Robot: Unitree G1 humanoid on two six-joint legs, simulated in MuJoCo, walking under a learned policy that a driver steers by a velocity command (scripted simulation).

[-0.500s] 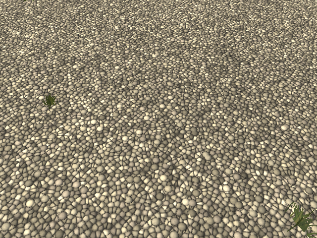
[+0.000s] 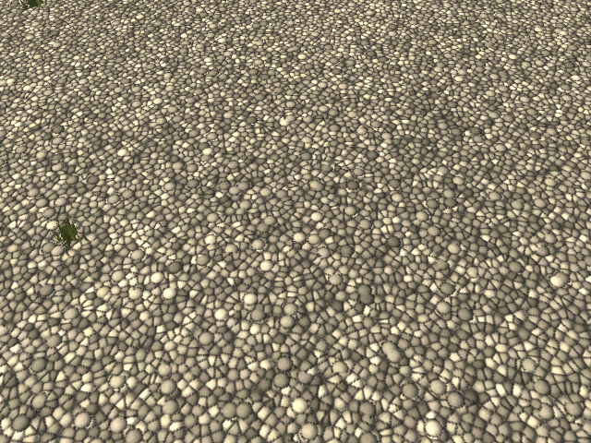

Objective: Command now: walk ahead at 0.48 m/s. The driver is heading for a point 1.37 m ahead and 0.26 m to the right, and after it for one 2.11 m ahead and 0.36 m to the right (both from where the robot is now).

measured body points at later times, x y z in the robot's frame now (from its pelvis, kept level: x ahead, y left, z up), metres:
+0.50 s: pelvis +0.29 +0.06 -0.01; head +0.33 +0.07 +0.44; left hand +0.28 +0.32 -0.15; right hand +0.46 -0.20 -0.11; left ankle +0.38 +0.15 -0.73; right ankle +0.12 -0.08 -0.65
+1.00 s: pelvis +0.58 +0.01 -0.02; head +0.61 -0.01 +0.43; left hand +0.80 +0.23 -0.12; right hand +0.54 -0.27 -0.16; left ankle +0.39 +0.15 -0.70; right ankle +0.68 -0.09 -0.73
